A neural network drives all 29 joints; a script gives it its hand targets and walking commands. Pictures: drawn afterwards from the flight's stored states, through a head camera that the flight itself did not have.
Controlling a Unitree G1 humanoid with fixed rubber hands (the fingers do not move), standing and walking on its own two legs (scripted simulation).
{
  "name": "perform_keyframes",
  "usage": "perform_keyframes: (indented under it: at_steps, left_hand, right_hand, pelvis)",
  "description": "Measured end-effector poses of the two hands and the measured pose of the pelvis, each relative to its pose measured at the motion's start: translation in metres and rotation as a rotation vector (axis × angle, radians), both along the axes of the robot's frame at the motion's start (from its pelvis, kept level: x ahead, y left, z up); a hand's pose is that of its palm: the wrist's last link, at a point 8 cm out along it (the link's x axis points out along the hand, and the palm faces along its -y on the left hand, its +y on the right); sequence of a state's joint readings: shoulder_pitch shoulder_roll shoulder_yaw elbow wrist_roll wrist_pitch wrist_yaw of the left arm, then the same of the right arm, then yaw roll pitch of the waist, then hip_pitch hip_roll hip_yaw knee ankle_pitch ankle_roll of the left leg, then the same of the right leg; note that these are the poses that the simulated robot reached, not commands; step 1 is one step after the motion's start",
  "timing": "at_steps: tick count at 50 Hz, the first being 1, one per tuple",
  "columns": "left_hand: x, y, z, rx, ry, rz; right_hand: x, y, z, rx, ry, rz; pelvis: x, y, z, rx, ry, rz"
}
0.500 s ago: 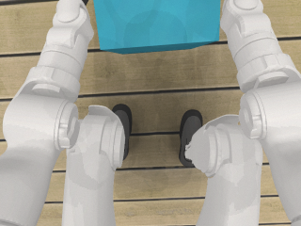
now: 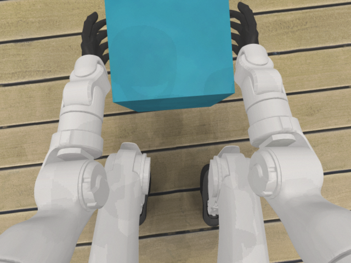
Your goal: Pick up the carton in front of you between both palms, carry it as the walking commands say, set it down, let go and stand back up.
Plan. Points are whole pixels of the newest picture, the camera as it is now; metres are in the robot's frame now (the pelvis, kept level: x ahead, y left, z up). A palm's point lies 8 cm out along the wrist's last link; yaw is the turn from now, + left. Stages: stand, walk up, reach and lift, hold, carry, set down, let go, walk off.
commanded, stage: reach and lift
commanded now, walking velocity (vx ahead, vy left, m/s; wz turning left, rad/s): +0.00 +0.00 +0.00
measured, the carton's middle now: (170, 61) +0.52 +0.02 -0.15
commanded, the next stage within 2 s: none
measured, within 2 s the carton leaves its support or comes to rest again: neither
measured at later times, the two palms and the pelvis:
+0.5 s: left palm (46, 38) +0.46 +0.17 +0.07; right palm (290, 24) +0.49 -0.13 +0.07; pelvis +0.01 +0.00 +0.12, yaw +1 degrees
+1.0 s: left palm out of the picture +0.43 +0.16 +0.24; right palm out of the picture +0.44 -0.14 +0.24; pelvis +0.06 +0.00 +0.26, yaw +0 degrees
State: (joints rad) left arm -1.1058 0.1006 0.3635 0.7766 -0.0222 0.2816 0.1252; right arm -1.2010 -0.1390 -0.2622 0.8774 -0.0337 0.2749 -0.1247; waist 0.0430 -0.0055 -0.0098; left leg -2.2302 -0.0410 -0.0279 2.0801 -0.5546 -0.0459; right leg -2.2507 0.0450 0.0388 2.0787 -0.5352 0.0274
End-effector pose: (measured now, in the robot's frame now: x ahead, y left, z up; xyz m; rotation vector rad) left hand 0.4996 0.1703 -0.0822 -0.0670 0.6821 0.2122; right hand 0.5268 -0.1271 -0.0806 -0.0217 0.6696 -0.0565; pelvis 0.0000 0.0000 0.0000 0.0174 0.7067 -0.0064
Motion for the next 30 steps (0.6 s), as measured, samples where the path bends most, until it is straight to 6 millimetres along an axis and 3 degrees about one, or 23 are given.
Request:
perform_keyframes:
  at_steps: [6, 17, 30]
  left_hand:
    - [-0.015, -0.004, 0.052, 0.006, 0.022, -0.009]
    - [-0.031, 0.012, 0.112, 0.013, 0.011, 0.018]
    - [-0.042, -0.004, 0.189, 0.004, 0.006, -0.021]
  right_hand:
    - [-0.016, -0.005, 0.052, 0.011, 0.022, -0.015]
    - [-0.024, 0.012, 0.111, 0.013, 0.010, 0.013]
    - [-0.050, -0.005, 0.188, 0.024, 0.007, -0.041]
  pelvis:
    - [-0.003, 0.000, 0.037, 0.004, 0.030, -0.011]
    - [-0.001, -0.006, 0.087, 0.004, 0.042, 0.012]
    - [0.022, -0.003, 0.150, -0.004, -0.026, 0.007]
